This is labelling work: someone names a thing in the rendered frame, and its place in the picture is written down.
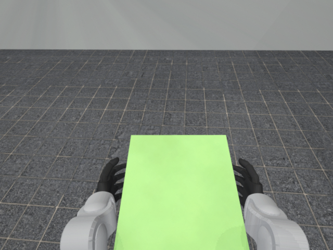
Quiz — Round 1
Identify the robot right forearm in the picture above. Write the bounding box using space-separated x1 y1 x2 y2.
244 193 310 250

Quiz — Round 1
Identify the robot left hand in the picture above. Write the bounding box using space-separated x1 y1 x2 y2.
96 157 127 202

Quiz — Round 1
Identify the robot right hand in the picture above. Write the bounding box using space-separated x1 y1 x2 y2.
232 158 263 208

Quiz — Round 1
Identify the carton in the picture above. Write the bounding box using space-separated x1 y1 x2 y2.
113 135 250 250

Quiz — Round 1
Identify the robot left forearm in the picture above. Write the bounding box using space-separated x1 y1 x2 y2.
60 191 117 250

